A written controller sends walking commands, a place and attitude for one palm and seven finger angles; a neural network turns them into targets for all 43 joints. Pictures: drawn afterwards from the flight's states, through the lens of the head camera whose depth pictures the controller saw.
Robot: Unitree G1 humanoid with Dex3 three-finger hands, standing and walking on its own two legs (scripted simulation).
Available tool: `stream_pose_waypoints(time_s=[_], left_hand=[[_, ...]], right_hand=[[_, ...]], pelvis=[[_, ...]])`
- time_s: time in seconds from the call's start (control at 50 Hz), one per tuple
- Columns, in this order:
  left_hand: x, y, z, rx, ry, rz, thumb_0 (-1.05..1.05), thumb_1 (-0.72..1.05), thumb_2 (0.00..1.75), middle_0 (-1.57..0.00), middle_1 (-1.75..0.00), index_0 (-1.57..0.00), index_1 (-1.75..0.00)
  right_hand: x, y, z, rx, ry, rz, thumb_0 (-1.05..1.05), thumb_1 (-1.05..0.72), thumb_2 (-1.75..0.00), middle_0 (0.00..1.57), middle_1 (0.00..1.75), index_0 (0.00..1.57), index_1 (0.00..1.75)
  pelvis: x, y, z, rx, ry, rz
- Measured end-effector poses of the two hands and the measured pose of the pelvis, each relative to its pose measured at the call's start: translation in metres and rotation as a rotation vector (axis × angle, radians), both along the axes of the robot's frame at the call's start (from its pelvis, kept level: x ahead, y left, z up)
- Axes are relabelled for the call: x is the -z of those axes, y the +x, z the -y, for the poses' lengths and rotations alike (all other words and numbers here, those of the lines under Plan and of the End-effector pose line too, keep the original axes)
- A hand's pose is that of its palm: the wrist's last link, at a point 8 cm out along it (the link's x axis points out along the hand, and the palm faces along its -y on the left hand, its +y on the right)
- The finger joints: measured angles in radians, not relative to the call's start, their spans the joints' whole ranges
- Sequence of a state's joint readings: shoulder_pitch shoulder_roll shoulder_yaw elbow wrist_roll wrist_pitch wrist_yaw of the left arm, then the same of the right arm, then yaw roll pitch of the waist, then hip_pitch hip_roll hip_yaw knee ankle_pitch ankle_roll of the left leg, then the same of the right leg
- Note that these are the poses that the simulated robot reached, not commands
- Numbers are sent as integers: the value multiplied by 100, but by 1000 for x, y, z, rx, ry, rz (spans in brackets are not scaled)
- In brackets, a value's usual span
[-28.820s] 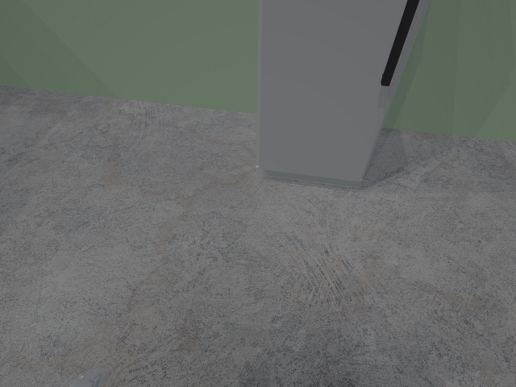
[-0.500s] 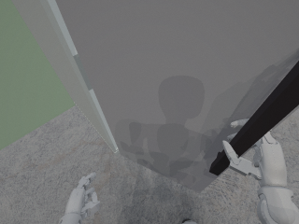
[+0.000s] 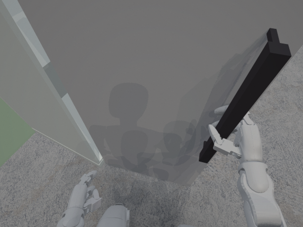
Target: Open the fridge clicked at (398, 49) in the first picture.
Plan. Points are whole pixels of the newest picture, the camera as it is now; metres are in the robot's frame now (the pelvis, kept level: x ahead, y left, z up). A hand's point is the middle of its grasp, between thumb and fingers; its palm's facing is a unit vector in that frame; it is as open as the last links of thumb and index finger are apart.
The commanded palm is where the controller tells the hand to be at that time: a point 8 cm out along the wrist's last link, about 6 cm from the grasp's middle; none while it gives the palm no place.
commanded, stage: stop walking and hold the door back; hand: right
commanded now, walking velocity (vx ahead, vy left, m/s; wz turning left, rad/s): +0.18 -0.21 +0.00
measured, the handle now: (226, 117) +0.35 -0.16 +0.10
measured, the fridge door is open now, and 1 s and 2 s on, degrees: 78 73 76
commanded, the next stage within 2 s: loosen the grip on the handle in 1.54 s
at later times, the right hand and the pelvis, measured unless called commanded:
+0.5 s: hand (219, 120) +0.36 -0.15 +0.08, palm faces +0.11 +0.98 -0.15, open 6.6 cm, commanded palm +0.31 -0.21 +0.07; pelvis -0.05 +0.00 +0.00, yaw +1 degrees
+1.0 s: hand (220, 126) +0.34 -0.15 +0.08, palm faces +0.03 +0.99 -0.12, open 6.6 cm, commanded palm +0.31 -0.22 +0.07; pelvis -0.02 -0.02 -0.01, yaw +4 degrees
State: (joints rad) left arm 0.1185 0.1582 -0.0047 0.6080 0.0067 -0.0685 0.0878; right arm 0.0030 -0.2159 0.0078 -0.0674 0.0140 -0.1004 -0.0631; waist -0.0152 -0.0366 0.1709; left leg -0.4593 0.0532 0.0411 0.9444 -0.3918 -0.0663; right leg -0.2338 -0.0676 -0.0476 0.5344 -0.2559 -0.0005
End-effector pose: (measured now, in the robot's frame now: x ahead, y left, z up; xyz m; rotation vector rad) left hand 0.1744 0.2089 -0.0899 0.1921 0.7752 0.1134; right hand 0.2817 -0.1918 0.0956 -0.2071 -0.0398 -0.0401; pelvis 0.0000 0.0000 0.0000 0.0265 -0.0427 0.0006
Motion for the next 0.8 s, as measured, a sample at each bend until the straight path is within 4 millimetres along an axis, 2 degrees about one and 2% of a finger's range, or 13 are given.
stream_pose_waypoints(time_s=[0.04,0.08,0.1,0.14,0.2,0.26,0.36,0.44,0.54,0.6,0.66,0.74,0.8], left_hand=[[5,-4,-4,30,-26,-2,1,91,90,-20,-30,-20,-30],[15,-7,-13,53,-46,1,1,90,90,-20,-30,-20,-30],[22,-8,-19,66,-47,0,1,90,90,-21,-30,-20,-30],[31,-14,-35,77,-18,-23,1,90,90,-21,-30,-21,-30],[34,-32,-61,28,20,-72,1,90,90,-21,-30,-21,-30],[28,-58,-84,-35,65,-117,1,91,90,-21,-30,-20,-30],[15,-106,-108,-127,153,-171,1,91,90,-20,-30,-20,-30],[7,-141,-104,-201,191,-197,1,91,90,-20,-30,-20,-30],[3,-171,-66,-234,109,-283,1,91,90,-20,-30,-20,-29],[7,-174,-45,-209,58,-332,1,91,90,-20,-30,-20,-30],[19,-164,-31,-176,8,-330,1,91,90,-20,-30,-20,-30],[32,-133,-27,-156,-35,-265,1,91,90,-21,-30,-20,-30],[26,-105,-30,-146,-31,-178,1,91,90,-21,-30,-20,-30]], right_hand=[[-1,-1,-2,39,-17,-8,-6,-50,-77,44,139,33,140],[-1,0,-3,76,-44,14,-8,-48,-78,44,138,33,140],[1,1,-3,95,-55,36,-9,-47,-78,44,139,33,140],[4,3,-4,128,-48,29,-10,-49,-79,44,139,34,140],[3,9,-3,136,-52,1,-11,-50,-79,45,139,34,140],[2,19,1,118,-63,-20,-12,-49,-79,45,139,36,140],[4,37,8,88,-26,-5,-9,-50,-78,45,140,38,140],[7,47,10,64,46,27,-4,-55,-78,45,140,35,140],[5,49,10,54,56,0,-3,-58,-76,42,139,32,140],[5,49,10,46,58,2,-3,-59,-75,42,139,31,140],[6,48,10,45,31,18,-5,-58,-75,42,139,29,140],[5,46,10,56,-21,20,-8,-57,-73,44,139,29,140],[5,42,9,56,-10,14,-7,-57,-72,43,139,29,140]], pelvis=[[3,-6,-13,2,3,11],[14,-10,-29,11,-22,13],[22,-13,-38,12,-43,8],[26,-24,-43,24,-35,25],[21,-34,-42,23,-45,20],[14,-41,-39,29,-65,2],[12,-50,-26,35,-63,-21],[14,-55,-9,-3,-47,-11],[-3,-42,-4,-10,18,-49],[-4,-35,-6,-25,21,-64],[1,-27,-10,-40,4,-69],[6,-26,-11,-47,23,-56],[6,-28,-7,-56,1,-32]])
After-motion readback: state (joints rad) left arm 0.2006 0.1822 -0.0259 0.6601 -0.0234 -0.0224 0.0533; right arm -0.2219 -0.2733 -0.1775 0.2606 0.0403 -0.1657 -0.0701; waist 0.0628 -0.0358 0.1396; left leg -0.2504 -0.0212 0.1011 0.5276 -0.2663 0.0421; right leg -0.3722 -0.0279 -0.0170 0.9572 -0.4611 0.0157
